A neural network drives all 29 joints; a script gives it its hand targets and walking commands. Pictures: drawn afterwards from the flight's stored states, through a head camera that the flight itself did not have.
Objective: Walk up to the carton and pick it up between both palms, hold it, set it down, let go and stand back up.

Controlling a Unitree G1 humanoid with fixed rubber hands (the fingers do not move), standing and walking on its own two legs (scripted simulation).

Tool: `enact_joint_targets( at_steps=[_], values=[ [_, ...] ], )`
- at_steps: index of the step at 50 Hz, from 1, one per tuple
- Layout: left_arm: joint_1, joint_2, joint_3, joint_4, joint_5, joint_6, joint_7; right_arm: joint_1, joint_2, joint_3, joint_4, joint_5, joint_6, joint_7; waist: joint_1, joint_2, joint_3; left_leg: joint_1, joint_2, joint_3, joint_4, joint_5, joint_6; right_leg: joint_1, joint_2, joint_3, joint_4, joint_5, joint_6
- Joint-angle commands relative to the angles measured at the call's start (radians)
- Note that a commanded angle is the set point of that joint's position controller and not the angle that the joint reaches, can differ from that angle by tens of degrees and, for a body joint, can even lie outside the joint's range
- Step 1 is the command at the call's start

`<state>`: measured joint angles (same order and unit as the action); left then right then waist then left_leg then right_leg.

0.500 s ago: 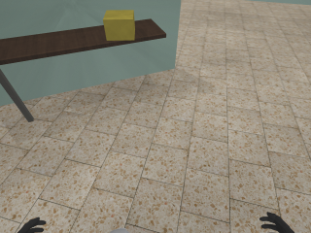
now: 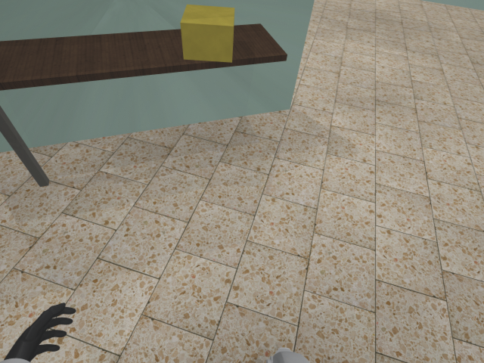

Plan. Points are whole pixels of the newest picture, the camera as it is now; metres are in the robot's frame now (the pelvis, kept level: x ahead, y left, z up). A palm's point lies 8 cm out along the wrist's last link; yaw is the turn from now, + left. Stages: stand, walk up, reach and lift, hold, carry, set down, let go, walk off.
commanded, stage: walk up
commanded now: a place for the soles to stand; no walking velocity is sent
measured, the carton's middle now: (209, 33) +1.40 +0.13 -0.08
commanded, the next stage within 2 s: none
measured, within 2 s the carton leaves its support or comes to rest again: neither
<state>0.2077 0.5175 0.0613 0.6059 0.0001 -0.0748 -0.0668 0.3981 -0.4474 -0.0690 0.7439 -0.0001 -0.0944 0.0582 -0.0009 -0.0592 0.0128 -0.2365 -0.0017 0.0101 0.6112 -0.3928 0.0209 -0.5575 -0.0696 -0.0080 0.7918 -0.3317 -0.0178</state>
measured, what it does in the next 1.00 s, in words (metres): walks ahead: right foot, then left foot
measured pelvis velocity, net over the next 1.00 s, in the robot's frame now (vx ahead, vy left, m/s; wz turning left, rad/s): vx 0.36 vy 0.00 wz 0.11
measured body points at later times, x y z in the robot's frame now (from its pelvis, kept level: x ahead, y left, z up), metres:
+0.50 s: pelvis +0.20 +0.04 -0.01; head +0.20 +0.05 +0.44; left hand +0.30 +0.38 -0.08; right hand +0.30 -0.29 -0.09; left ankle +0.27 +0.17 -0.73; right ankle +0.13 -0.13 -0.71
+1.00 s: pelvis +0.36 +0.00 +0.00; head +0.37 -0.01 +0.45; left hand +0.46 +0.35 -0.04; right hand +0.46 -0.32 -0.10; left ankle +0.29 +0.15 -0.66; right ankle +0.43 -0.10 -0.72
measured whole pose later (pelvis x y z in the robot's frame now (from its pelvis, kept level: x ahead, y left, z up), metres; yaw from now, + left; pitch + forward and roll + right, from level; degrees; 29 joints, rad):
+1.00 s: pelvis +0.36 +0.00 +0.00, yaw +6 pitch -1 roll +3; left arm 0.28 0.48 0.06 0.61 0.00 -0.09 -0.06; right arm 0.37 -0.46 -0.07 0.74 0.00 -0.10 0.03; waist 0.00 -0.01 0.04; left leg -0.39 0.00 0.00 1.04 -0.41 0.01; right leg -0.40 -0.09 -0.06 0.66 -0.25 -0.02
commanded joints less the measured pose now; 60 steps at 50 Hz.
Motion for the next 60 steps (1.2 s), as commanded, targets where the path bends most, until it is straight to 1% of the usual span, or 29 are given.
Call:
enact_joint_targets(
  at_steps=[1,2,3,4,5,7,9,13,17,19,21,22,23,24,25,26,28,30,37,39,41,43,44,45,46,47,49,51,60],
  values=[
    [0.073,0.137,0.054,0.030,0.025,-0.057,0.012,-0.034,-0.222,-0.065,-0.090,0.005,-0.008,-0.018,0.041,0.136,-0.114,-0.026,0.143,-0.181,0.064,0.508,0.109,0.395,0.035,-0.011,-0.377,0.198,-0.063],
    [0.199,0.194,0.078,0.057,0.036,-0.065,0.022,-0.043,-0.158,-0.043,-0.105,0.009,-0.012,-0.016,0.111,-0.008,-0.228,-0.166,0.073,-0.123,0.302,0.406,0.068,0.643,-0.045,0.075,-0.374,0.174,-0.101],
    [0.261,0.260,0.107,0.049,0.044,-0.068,0.035,-0.015,-0.076,-0.003,-0.135,0.015,-0.023,-0.014,0.140,-0.204,-0.314,-0.400,-0.009,-0.085,0.496,0.053,0.021,0.853,-0.281,0.376,-0.351,0.012,-0.158],
    [0.229,0.295,0.114,0.046,0.031,-0.060,0.040,-0.024,-0.157,-0.018,-0.103,0.003,-0.014,-0.021,0.125,-0.150,-0.188,-0.552,-0.033,-0.052,0.581,-0.109,0.008,0.752,-0.407,0.612,-0.505,-0.269,-0.214],
    [0.183,0.280,0.113,0.029,0.018,-0.052,0.034,-0.070,-0.251,-0.043,-0.082,-0.002,-0.010,-0.026,0.118,-0.049,-0.101,-0.528,0.020,-0.089,0.625,-0.073,0.020,0.603,-0.410,0.577,-0.520,-0.378,-0.261],
    [0.101,0.208,0.094,0.013,0.016,-0.048,0.031,-0.068,-0.218,-0.039,-0.062,0.012,-0.007,-0.007,0.060,-0.072,0.026,-0.508,0.057,-0.095,0.540,0.052,0.001,0.474,-0.267,0.314,-0.526,-0.261,-0.183],
    [0.082,0.182,0.085,0.002,0.015,-0.043,0.027,-0.031,-0.192,-0.043,-0.040,0.006,0.003,0.010,0.041,-0.141,0.070,-0.442,0.069,-0.046,0.441,0.110,-0.018,0.379,-0.203,0.158,-0.549,-0.164,-0.167],
    [0.111,0.211,0.096,-0.011,0.011,-0.039,0.019,-0.102,-0.187,-0.043,-0.047,0.009,0.012,0.027,0.068,-0.171,0.072,-0.387,0.079,0.013,0.235,0.114,-0.046,0.353,-0.214,0.076,-0.564,-0.156,-0.212],
    [0.077,0.245,0.106,-0.028,0.015,-0.027,0.013,-0.127,-0.181,-0.049,-0.053,0.006,0.008,0.035,0.067,-0.185,0.090,-0.307,0.094,0.053,0.070,0.154,-0.046,0.345,-0.219,0.022,-0.514,-0.165,-0.199],
    [0.060,0.240,0.102,-0.035,0.016,-0.018,0.012,-0.063,-0.171,-0.054,-0.040,0.002,0.000,0.032,0.030,-0.154,0.046,-0.195,0.065,0.100,0.013,0.208,-0.023,0.345,-0.209,-0.007,-0.430,-0.076,-0.180],
    [0.031,0.202,0.090,-0.042,0.014,-0.007,0.014,0.092,-0.190,-0.066,0.019,0.002,-0.014,0.012,-0.056,-0.034,-0.059,0.017,0.013,0.140,-0.094,0.290,-0.006,0.337,-0.170,-0.075,-0.174,0.054,-0.127],
    [0.078,0.149,0.072,-0.038,0.012,0.000,0.018,0.180,-0.224,-0.081,0.041,-0.002,-0.024,-0.003,-0.093,0.136,-0.146,0.159,-0.010,0.065,-0.133,0.200,0.011,0.305,-0.116,-0.109,0.112,0.163,-0.103],
    [0.081,0.080,0.050,-0.054,0.006,0.004,0.017,0.260,-0.293,-0.100,0.045,-0.012,-0.032,-0.026,-0.131,0.266,-0.148,0.279,0.089,-0.196,-0.163,0.082,0.036,0.095,-0.062,-0.066,0.314,0.068,-0.067],
    [0.065,0.064,0.039,-0.074,-0.006,0.005,0.016,0.212,-0.363,-0.106,0.009,-0.008,-0.039,-0.040,-0.097,0.354,-0.085,0.293,0.292,-0.726,-0.321,0.038,0.105,-0.164,0.059,-0.025,0.437,-0.210,-0.015],
    [0.067,0.170,0.053,-0.058,0.002,0.012,0.025,0.138,-0.380,-0.108,-0.022,0.017,-0.036,-0.040,-0.064,0.239,-0.072,0.256,0.381,-0.879,-0.384,-0.061,0.174,-0.206,0.040,0.047,0.480,-0.205,-0.025],
    [0.029,0.204,0.057,-0.034,0.008,0.012,0.031,0.106,-0.340,-0.105,-0.041,0.018,-0.037,-0.043,-0.053,0.134,-0.006,0.236,0.335,-0.736,-0.321,0.017,0.182,-0.217,-0.010,0.069,0.457,-0.127,-0.026],
    [0.011,0.137,0.047,-0.027,0.011,0.014,0.024,0.116,-0.280,-0.078,-0.020,0.012,-0.037,-0.053,-0.051,0.190,0.011,0.187,0.234,-0.491,-0.244,0.366,0.146,-0.167,-0.046,0.063,0.352,-0.057,-0.017],
    [0.041,0.135,0.053,-0.012,0.016,0.020,0.016,0.112,-0.259,-0.067,-0.026,0.015,-0.042,-0.053,-0.045,0.197,-0.018,0.115,0.232,-0.410,-0.243,0.438,0.155,-0.090,-0.050,0.037,0.296,-0.027,-0.006],
    [-0.072,0.126,0.061,-0.019,0.037,0.018,-0.004,0.064,-0.290,-0.073,-0.051,-0.002,-0.033,-0.046,-0.064,0.246,0.050,0.022,0.235,-0.376,-0.278,0.060,0.228,-0.104,-0.034,-0.007,0.053,0.023,-0.003],
    [-0.072,0.126,0.061,-0.021,0.034,0.006,-0.008,0.032,-0.287,-0.073,-0.062,0.000,-0.031,-0.046,-0.055,0.234,0.048,-0.001,0.235,-0.345,-0.244,0.116,0.216,-0.037,-0.023,-0.005,-0.046,0.047,-0.012],
    [-0.042,0.118,0.063,-0.014,0.028,-0.008,-0.006,0.012,-0.275,-0.068,-0.060,0.000,-0.026,-0.047,-0.041,0.238,-0.023,0.065,0.229,-0.303,-0.146,0.338,0.197,0.060,0.009,-0.020,-0.151,0.009,-0.023],
    [0.072,0.121,0.064,0.024,0.027,-0.029,0.007,-0.018,-0.239,-0.058,-0.074,0.002,-0.023,-0.046,0.031,0.163,-0.124,0.011,0.180,-0.209,0.043,0.451,0.130,0.329,0.025,-0.029,-0.349,0.159,-0.056],
    [0.182,0.182,0.090,0.057,0.044,-0.043,0.018,-0.012,-0.177,-0.039,-0.085,0.006,-0.025,-0.045,0.091,-0.012,-0.206,-0.142,0.111,-0.153,0.273,0.353,0.082,0.570,-0.039,0.067,-0.355,0.159,-0.082],
    [0.249,0.257,0.115,0.051,0.054,-0.049,0.029,0.006,-0.097,-0.003,-0.115,0.011,-0.032,-0.041,0.122,-0.214,-0.278,-0.362,0.025,-0.080,0.493,0.104,0.032,0.760,-0.263,0.342,-0.376,-0.067,-0.140],
    [0.205,0.292,0.125,0.050,0.041,-0.040,0.036,-0.001,-0.157,-0.012,-0.073,0.002,-0.019,-0.046,0.110,-0.176,-0.159,-0.554,-0.028,-0.021,0.575,-0.110,0.003,0.693,-0.399,0.568,-0.532,-0.338,-0.188],
    [0.182,0.267,0.120,0.035,0.026,-0.032,0.031,-0.054,-0.255,-0.037,-0.056,-0.003,-0.011,-0.051,0.119,-0.060,-0.070,-0.536,0.017,-0.079,0.622,-0.068,0.018,0.560,-0.402,0.559,-0.555,-0.455,-0.201],
    [0.093,0.200,0.100,0.023,0.021,-0.025,0.029,-0.027,-0.226,-0.039,-0.033,0.002,-0.007,-0.029,0.045,-0.068,0.060,-0.484,0.050,-0.079,0.551,0.045,-0.004,0.405,-0.267,0.319,-0.564,-0.325,-0.153],
    [0.076,0.173,0.091,0.008,0.014,-0.021,0.025,0.032,-0.209,-0.044,0.003,0.011,0.002,-0.013,0.028,-0.152,0.059,-0.398,0.059,-0.036,0.478,0.138,-0.026,0.351,-0.196,0.132,-0.556,-0.219,-0.138],
    [0.111,0.218,0.101,-0.019,0.018,0.004,0.008,-0.098,-0.186,-0.043,-0.043,0.008,0.010,0.006,0.087,-0.197,0.101,-0.364,0.062,0.065,0.119,0.130,-0.063,0.404,-0.204,0.031,-0.531,-0.182,-0.213]
  ],
)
